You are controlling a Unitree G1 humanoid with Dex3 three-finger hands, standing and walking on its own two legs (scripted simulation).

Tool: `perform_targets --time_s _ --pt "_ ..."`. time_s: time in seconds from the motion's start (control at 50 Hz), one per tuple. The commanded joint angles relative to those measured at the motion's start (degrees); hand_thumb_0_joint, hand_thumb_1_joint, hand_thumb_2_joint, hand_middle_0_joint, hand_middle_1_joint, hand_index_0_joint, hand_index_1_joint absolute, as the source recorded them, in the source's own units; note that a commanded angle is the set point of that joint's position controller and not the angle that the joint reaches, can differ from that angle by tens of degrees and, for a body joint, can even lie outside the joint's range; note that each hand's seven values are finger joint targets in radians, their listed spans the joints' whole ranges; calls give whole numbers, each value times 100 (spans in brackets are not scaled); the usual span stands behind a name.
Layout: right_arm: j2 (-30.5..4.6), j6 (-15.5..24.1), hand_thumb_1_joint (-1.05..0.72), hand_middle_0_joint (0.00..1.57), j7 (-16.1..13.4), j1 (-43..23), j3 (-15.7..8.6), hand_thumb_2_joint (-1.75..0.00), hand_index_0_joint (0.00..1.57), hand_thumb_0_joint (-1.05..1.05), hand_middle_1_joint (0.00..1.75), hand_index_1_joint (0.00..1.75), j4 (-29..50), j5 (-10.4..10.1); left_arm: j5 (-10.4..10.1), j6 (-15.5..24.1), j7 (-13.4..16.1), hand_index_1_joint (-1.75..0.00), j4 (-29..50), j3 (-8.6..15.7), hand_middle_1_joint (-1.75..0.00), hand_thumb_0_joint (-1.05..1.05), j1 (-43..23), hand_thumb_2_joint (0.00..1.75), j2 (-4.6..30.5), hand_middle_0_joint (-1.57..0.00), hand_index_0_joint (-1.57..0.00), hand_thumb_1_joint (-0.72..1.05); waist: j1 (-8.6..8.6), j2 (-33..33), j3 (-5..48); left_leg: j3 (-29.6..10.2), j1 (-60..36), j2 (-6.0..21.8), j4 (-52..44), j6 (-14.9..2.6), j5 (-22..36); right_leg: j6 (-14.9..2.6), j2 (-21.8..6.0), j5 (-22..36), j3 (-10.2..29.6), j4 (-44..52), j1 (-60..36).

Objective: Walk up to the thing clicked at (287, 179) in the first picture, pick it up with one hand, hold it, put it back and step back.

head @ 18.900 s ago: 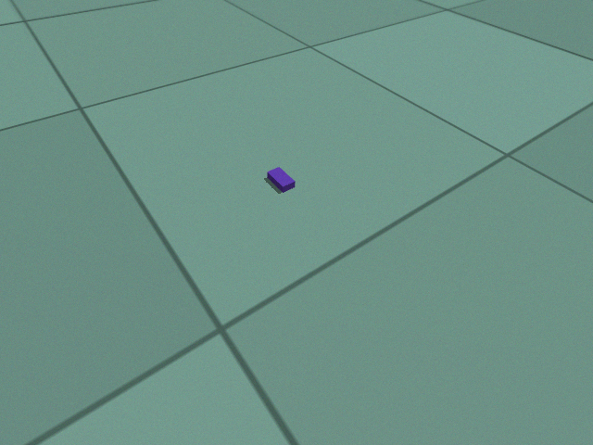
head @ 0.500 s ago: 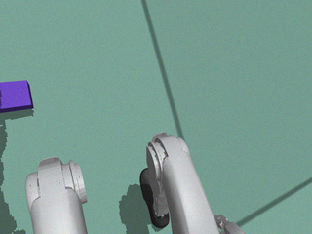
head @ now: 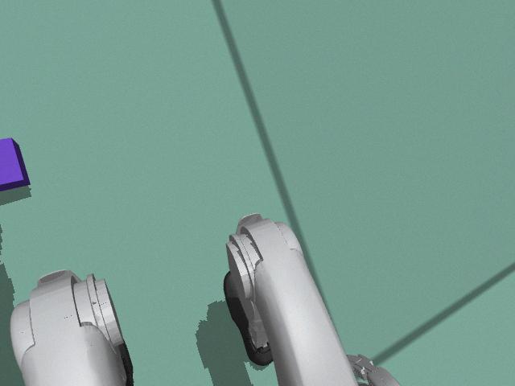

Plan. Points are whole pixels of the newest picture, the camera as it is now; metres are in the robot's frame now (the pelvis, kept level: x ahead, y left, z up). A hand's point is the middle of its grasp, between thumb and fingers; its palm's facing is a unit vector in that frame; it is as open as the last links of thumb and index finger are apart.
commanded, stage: approach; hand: left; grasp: from above
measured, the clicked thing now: out of the picture +0.51 +0.31 -0.30
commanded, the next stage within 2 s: close in in 0.02 s
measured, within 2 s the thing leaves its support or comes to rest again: neither
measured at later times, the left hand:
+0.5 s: hand out of the picture +0.49 +0.31 -0.21, palm faces -0.46 -0.09 -0.88, open 14.0 cm
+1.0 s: hand out of the picture +0.50 +0.31 -0.26, palm faces -0.46 -0.12 -0.88, open 14.2 cm
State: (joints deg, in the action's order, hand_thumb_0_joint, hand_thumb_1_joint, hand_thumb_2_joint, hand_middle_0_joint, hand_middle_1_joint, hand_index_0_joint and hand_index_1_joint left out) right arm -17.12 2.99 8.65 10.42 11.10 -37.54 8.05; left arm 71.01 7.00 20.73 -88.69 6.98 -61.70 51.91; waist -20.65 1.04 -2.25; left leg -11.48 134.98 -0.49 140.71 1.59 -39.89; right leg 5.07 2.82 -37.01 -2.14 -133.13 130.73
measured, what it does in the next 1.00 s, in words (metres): stands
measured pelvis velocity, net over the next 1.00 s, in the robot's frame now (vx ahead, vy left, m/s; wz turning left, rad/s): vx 0.00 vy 0.01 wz -0.08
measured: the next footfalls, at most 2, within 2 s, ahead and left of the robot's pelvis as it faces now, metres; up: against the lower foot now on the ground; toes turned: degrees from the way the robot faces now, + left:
none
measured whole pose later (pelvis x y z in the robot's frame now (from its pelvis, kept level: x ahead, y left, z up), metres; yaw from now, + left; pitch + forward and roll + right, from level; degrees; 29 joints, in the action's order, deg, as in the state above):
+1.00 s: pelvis +0.00 +0.01 -0.02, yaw -5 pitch +31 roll -16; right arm -18.6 8.4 11.1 9.5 17.4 -35.1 13.6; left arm 77.1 11.8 30.0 -98.9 7.6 -65.5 61.8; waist -24.9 6.8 -8.1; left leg -15.3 136.1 -0.5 146.4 0.6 -42.4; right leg 4.1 3.1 -37.9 -5.7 -134.8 129.6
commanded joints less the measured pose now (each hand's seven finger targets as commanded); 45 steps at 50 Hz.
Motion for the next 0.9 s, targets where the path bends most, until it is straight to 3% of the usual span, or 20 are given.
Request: perform_targets --time_s 0.0,0.08,0.12,0.18,0.24,0.28,0.3,0.34,0.46,0.5,0.58,0.64,0.7,0.74,0.76,0.86,0.88 --pt "-1679 7 -90 20 -166 1102 -579 -90 20 0 30 30 63 46 -110 341 -184 -104 1219 -12 -103 0 -2137 101 1693 -8 -8 -58 -136 -1866 3909 709 -2458 20 -1299 -322 708 -649 57 797 -769 1347 -2402" --pt "-1731 -80 -91 20 -174 1357 -618 -90 20 0 30 30 -123 125 -50 663 -426 -109 1164 -625 -108 0 -2196 106 755 -8 -8 -57 -395 -1980 3442 580 -2795 32 -1293 -212 845 -696 32 884 -974 1337 -1919" --pt "-1728 -152 -90 20 -171 1422 -568 -90 20 0 30 30 -168 129 23 787 -439 -108 1408 -700 -108 0 -2358 105 892 -9 -9 -54 -335 -2139 3707 526 -3070 46 -1331 -177 1080 -681 31 1083 -1029 1266 -1989" --pt "-1797 -250 -90 20 -160 1350 -569 -90 20 0 30 30 -15 160 113 851 -300 -108 1332 -595 -109 0 -2136 105 1098 -9 -9 -53 -156 -2519 4027 493 -3551 42 -1435 -117 1659 -689 1 1492 -1071 1136 -2138" --pt "-1777 -316 -90 20 -136 1267 -513 -90 20 0 30 30 73 177 258 816 -87 -104 1078 -482 -105 0 -1873 99 1194 -7 -9 -53 -48 -2844 3922 463 -3950 64 -1473 -83 2145 -714 -11 1755 -1091 1027 -1916" --pt "-1833 -357 -90 20 -125 1173 -502 -89 20 0 30 30 167 185 419 782 129 -103 1122 -174 -104 0 -1982 97 1644 -7 -9 -52 45 -3065 3965 456 -3972 60 -1489 -57 2338 -738 -31 1891 -1080 933 -1867" --pt "-1788 -366 -89 20 -108 1123 -475 -89 20 0 30 30 217 203 448 758 228 -102 1124 -121 -103 0 -1976 98 1622 -8 -9 -52 48 -3065 4036 490 -3975 62 -1495 -77 2332 -724 -23 1922 -1075 933 -1948" --pt "-1784 -338 -89 20 -77 1057 -451 -90 20 0 30 30 236 226 528 736 393 -100 788 -203 -99 0 -2077 101 1436 -7 -6 -55 -174 -2917 3653 481 -3719 60 -1458 -106 2059 -727 -25 1762 -1078 945 -1750" --pt "-1825 -62 -89 20 -45 1007 -315 -90 20 0 30 30 208 295 672 696 823 -100 19 -307 -98 0 -2250 102 1395 -7 -6 -55 -531 -2454 3257 428 -3234 77 -1359 -224 1340 -636 23 1435 -1064 1013 -1722" --pt "-1864 33 -89 20 -38 979 -270 -90 20 0 30 30 212 324 672 657 960 -100 -275 -262 -99 0 -2185 101 1514 -7 -6 -54 -491 -2402 3186 418 -3068 73 -1387 -223 1091 -640 33 1264 -1082 1013 -1700" --pt "-1932 244 -89 20 -24 961 -182 -90 20 0 30 30 207 380 676 583 1068 -101 -411 -291 -101 0 -2250 99 1641 -7 -7 -53 -582 -2375 3078 388 -2996 99 -1348 -234 786 -621 81 1017 -1113 1020 -1668" --pt "-1992 378 -90 20 18 978 -102 -90 20 0 30 30 182 416 649 538 1103 -102 -418 -274 -102 0 -2259 98 1726 -7 -7 -53 -593 -2654 3038 329 -3066 129 -1323 -185 884 -624 55 1103 -1135 863 -1617" --pt "-2067 444 -90 20 27 963 -54 -90 20 0 30 30 226 421 626 542 1177 -100 -154 62 -100 0 -2336 100 2290 -7 -6 -54 -501 -2615 3256 325 -3046 152 -1256 -200 887 -621 104 1093 -1130 878 -1889" --pt "-2059 519 -90 20 69 928 -46 -90 20 0 30 30 228 458 583 506 1151 -100 -305 -45 -100 0 -2172 100 2025 -6 -6 -55 -557 -2701 3140 314 -3129 169 -1177 -174 1028 -620 102 1215 -1150 795 -1781" --pt "-2073 511 -90 20 74 935 4 -90 20 0 30 30 159 481 610 524 1202 -101 -256 77 -100 0 -2172 100 2274 -7 -6 -55 -526 -2745 3207 294 -3074 174 -1199 -167 1064 -627 137 1224 -1193 801 -1891" --pt "-2085 539 -90 20 156 1002 46 -90 20 0 30 30 169 530 605 485 1166 -100 -514 71 -99 0 -1745 100 2155 -6 -5 -56 -582 -2616 3047 273 -3032 173 -1047 -148 1451 -614 155 1541 -1241 742 -2008" --pt "-2110 540 -89 20 163 964 17 -90 20 0 30 30 172 525 538 491 1171 -100 -336 82 -99 0 -1782 100 2203 -6 -5 -55 -518 -2758 3147 274 -3082 178 -1082 -134 1544 -611 159 1613 -1241 750 -2101"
